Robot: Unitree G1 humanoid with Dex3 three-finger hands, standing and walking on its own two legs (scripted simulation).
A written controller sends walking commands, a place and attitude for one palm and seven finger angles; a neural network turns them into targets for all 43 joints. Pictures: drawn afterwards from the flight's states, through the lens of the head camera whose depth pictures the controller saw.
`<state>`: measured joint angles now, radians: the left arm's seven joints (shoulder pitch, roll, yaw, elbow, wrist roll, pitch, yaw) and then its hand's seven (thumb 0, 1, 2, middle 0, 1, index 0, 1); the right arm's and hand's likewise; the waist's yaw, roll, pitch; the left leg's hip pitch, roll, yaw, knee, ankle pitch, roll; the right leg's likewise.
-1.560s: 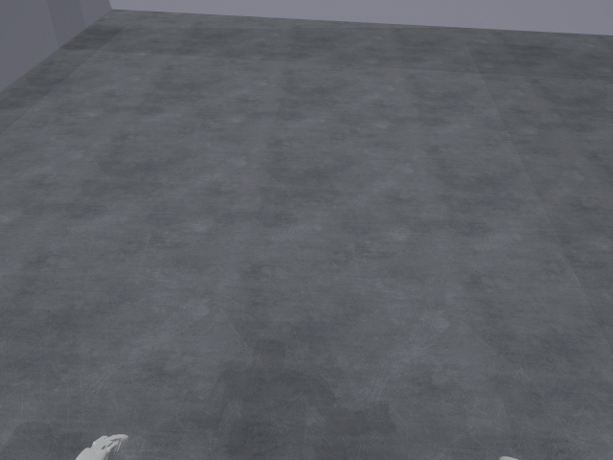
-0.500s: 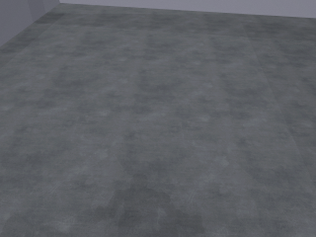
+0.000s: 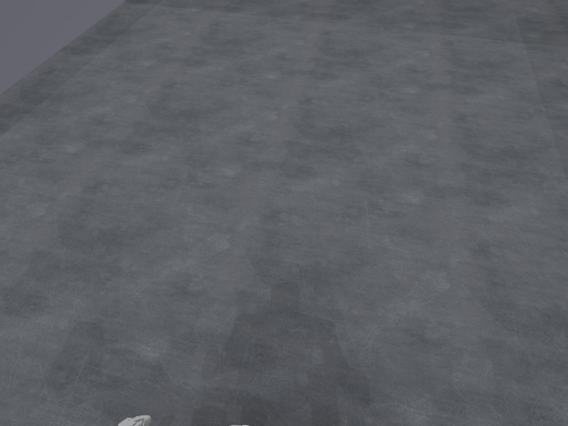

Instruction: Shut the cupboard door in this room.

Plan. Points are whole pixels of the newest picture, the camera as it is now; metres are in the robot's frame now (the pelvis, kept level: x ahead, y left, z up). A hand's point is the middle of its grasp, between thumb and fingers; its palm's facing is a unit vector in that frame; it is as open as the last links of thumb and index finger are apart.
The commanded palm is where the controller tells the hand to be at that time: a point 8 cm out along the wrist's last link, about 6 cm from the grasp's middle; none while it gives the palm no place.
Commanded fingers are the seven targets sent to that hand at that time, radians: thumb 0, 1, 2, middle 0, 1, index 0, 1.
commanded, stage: turn or walk to find it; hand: left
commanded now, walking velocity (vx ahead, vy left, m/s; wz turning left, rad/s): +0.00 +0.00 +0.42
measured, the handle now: out of the picture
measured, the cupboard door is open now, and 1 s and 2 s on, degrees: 90 90 90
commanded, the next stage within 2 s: stand and wait in 1.86 s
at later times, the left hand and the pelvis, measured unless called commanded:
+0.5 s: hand out of the picture -0.08 +0.20 -0.18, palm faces +0.30 -0.93 -0.22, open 7.4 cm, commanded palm none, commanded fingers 0.00 0.90 0.90 -0.20 -0.30 -0.20 -0.30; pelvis -0.04 +0.00 -0.01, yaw +16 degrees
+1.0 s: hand out of the picture -0.05 +0.20 -0.15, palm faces +0.42 -0.86 -0.29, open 7.4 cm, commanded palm none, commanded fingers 0.00 0.90 0.90 -0.20 -0.30 -0.20 -0.30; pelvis -0.07 -0.03 +0.00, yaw +25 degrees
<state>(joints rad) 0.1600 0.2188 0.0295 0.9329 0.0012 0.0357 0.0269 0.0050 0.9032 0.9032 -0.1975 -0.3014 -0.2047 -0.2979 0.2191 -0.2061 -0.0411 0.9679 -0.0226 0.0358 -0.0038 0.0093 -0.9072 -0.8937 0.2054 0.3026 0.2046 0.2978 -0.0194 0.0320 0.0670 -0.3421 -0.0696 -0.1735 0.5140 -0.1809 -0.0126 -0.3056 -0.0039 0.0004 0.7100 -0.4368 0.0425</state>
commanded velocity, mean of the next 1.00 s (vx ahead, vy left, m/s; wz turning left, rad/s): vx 0.00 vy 0.00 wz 0.42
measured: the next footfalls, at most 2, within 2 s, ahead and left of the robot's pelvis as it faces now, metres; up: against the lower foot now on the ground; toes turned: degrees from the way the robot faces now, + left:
right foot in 0.04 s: +0.02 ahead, -0.12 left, +0.00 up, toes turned +0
left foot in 0.50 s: -0.04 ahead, +0.12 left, +0.00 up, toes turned +19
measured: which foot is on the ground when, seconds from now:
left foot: down 0.00-0.04, up 0.06-0.48, down 0.50-0.98, up 1.00-1.00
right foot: up 0.00-0.02, down 0.04-0.50, up 0.52-0.96, down 0.98-1.00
